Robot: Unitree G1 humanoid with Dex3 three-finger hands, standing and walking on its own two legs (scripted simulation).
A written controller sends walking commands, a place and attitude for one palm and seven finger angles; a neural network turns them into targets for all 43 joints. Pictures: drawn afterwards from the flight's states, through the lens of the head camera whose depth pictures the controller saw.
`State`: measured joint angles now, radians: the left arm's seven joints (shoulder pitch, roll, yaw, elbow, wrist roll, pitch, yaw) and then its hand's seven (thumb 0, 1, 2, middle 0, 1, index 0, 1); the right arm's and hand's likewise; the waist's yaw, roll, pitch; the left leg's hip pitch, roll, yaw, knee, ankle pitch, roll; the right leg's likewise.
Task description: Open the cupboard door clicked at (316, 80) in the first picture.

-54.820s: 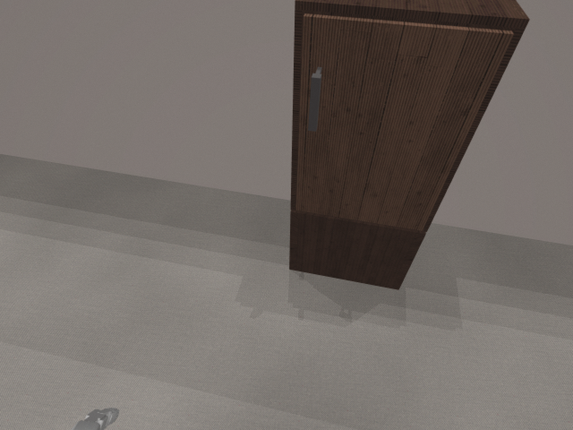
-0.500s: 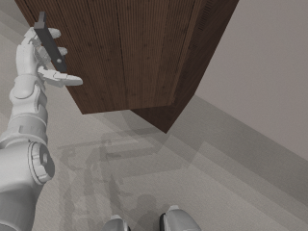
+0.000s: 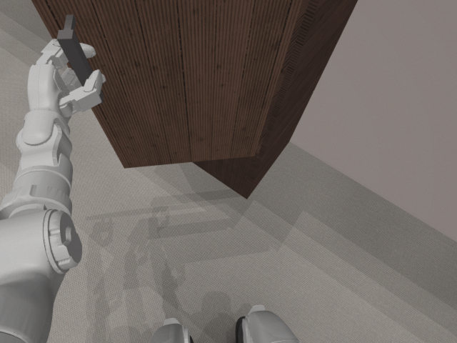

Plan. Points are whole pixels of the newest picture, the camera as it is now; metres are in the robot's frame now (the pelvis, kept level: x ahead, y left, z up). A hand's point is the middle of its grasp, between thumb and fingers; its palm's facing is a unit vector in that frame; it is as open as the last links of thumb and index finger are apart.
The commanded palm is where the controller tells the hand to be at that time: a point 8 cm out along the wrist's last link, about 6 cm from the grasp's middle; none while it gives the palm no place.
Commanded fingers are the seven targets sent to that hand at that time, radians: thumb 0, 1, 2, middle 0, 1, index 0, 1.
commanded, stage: close the thumb around the handle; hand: left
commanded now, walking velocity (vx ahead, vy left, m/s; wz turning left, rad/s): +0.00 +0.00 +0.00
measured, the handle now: (84, 62) +0.58 +0.20 +0.10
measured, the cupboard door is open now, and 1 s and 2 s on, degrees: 44 76 81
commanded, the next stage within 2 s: pull the door open along its arc in 0.12 s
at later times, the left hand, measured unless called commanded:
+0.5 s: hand (98, 95) +0.51 +0.17 +0.09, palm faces +0.05 -1.00 -0.01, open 5.8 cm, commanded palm +0.46 +0.21 +0.10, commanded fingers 0.00 0.90 0.90 -0.40 -1.35 -0.40 -1.35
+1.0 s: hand (156, 186) +0.34 +0.08 +0.10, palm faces +0.31 -0.95 +0.05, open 6.2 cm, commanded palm +0.28 +0.16 +0.10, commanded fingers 0.00 0.90 0.90 -0.40 -1.35 -0.40 -1.35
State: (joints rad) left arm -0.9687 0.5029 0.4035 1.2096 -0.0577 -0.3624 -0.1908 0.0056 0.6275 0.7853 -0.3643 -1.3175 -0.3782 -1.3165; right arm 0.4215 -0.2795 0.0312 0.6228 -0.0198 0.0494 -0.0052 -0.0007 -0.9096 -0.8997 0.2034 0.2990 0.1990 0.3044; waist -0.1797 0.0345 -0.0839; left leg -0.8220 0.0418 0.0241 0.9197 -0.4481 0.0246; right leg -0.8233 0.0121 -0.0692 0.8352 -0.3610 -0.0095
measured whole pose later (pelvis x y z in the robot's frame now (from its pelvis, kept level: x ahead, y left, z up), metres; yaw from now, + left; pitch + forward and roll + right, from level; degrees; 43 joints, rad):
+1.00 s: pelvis +0.02 -0.01 +0.03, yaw +0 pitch +8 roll +0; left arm -0.03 -0.09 -0.08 0.16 0.00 -0.17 0.41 0.03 0.66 0.74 -0.34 -1.28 -0.36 -1.31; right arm 0.17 -0.18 0.01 0.52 -0.04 0.05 0.03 0.00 -0.91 -0.90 0.20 0.30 0.20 0.30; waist -0.01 0.04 -0.09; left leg -0.46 0.02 0.05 0.73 -0.41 0.01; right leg -0.50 0.00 -0.04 0.72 -0.36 -0.02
